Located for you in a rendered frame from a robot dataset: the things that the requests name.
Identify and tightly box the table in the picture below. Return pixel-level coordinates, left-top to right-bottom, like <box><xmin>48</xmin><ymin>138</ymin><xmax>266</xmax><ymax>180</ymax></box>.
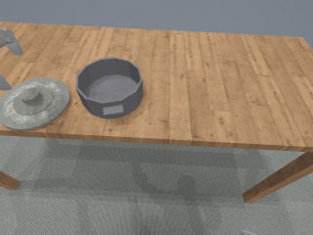
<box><xmin>0</xmin><ymin>22</ymin><xmax>313</xmax><ymax>203</ymax></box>

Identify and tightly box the pot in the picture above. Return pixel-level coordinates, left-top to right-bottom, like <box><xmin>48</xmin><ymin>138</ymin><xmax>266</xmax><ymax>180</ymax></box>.
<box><xmin>75</xmin><ymin>57</ymin><xmax>144</xmax><ymax>119</ymax></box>

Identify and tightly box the robot left hand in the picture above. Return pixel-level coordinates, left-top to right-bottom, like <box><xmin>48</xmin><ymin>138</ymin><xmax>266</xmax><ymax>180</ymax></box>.
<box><xmin>0</xmin><ymin>28</ymin><xmax>23</xmax><ymax>91</ymax></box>

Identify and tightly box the knob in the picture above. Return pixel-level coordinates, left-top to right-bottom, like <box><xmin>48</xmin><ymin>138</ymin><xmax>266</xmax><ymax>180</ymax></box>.
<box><xmin>20</xmin><ymin>87</ymin><xmax>41</xmax><ymax>105</ymax></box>

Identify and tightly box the lid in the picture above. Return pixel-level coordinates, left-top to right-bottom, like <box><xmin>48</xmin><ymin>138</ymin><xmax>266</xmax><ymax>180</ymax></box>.
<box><xmin>0</xmin><ymin>77</ymin><xmax>70</xmax><ymax>131</ymax></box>

